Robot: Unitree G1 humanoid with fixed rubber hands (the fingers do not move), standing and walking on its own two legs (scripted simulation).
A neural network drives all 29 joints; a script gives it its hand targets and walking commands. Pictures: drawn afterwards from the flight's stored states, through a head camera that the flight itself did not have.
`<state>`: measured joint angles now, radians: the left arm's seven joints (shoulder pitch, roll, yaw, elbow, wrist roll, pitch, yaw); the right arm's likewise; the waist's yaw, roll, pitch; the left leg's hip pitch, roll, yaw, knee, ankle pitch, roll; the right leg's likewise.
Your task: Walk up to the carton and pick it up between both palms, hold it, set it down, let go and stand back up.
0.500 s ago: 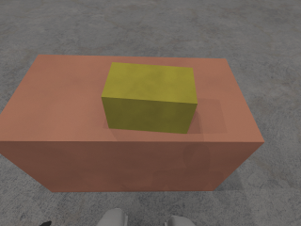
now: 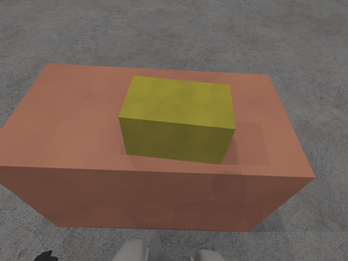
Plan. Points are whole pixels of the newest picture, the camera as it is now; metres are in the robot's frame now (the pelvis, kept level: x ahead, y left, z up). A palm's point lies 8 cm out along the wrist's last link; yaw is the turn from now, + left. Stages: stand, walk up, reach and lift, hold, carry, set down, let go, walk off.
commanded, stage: walk up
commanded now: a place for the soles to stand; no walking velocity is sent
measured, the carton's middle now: (177, 120) +0.50 +0.00 -0.01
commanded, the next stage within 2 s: none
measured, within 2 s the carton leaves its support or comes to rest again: neither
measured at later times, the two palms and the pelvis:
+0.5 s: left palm out of the picture +0.10 +0.30 -0.09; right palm out of the picture +0.08 -0.33 -0.10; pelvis +0.02 -0.02 +0.00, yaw +1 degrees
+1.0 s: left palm out of the picture +0.12 +0.27 -0.09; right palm out of the picture +0.12 -0.35 -0.10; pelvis +0.05 -0.04 +0.00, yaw +2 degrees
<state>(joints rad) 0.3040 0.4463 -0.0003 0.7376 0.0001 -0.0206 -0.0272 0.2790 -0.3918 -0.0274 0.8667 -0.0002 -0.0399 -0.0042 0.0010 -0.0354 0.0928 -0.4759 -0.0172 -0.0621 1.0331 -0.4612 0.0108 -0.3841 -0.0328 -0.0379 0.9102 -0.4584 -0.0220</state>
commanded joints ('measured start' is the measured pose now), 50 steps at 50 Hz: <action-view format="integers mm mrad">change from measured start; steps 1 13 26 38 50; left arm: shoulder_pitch -13 -73 10 -81 20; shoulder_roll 279 174 323 210 330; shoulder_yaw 131 110 143 114 140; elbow -13 -31 17 -29 30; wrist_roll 35 15 30 16 27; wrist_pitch -36 8 -45 0 -53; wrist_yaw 22 30 34 34 43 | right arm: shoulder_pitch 10 80 -41 95 -97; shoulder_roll -276 -332 -279 -347 -273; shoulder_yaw -88 -110 -84 -112 -75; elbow -50 -39 -56 -17 -65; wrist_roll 4 -29 0 -21 3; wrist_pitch -55 -78 -37 -84 -30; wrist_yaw -22 -42 -24 -40 -31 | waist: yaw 17 -29 21 -41 37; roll -141 91 -106 82 -73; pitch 11 -29 35 -30 18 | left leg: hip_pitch -261 236 -270 328 -252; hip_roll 50 337 29 370 37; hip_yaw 57 -537 42 -588 3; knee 13 -604 74 -585 103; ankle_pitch -48 150 -55 220 -97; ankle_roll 16 247 14 288 11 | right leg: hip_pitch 176 -267 129 -344 127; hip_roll -285 -45 -343 -31 -361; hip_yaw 420 126 575 113 607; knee -536 161 -611 191 -560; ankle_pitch -9 -150 -164 -182 62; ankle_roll -219 -27 -216 -18 -224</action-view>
